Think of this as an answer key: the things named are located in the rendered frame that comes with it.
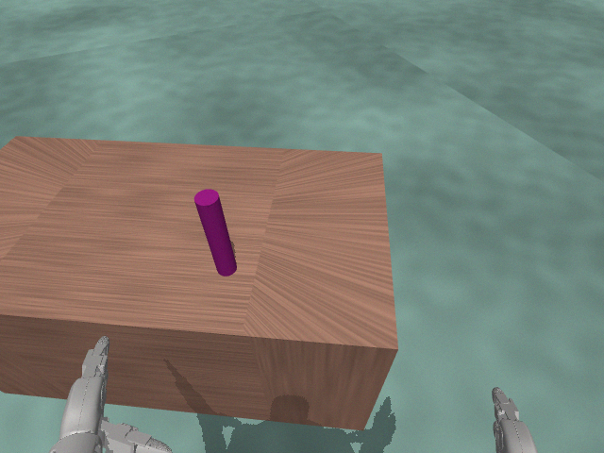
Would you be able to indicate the left robot arm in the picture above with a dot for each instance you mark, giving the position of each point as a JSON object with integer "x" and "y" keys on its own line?
{"x": 78, "y": 443}

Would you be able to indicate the can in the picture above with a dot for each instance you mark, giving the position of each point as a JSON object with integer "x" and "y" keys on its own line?
{"x": 211, "y": 214}

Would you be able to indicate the left robot hand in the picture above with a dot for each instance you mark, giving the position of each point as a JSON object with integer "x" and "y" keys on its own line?
{"x": 84, "y": 409}

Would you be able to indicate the right robot hand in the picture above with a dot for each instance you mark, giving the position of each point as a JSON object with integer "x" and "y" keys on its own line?
{"x": 511, "y": 435}

